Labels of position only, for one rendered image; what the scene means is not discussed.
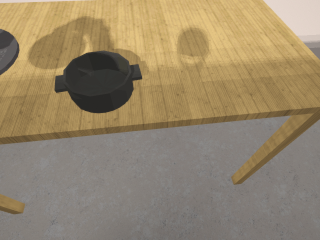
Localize table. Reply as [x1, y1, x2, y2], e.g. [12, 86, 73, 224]
[0, 0, 320, 215]

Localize pot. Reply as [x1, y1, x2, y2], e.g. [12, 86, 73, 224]
[54, 50, 142, 114]

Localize lid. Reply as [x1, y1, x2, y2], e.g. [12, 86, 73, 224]
[0, 29, 20, 75]

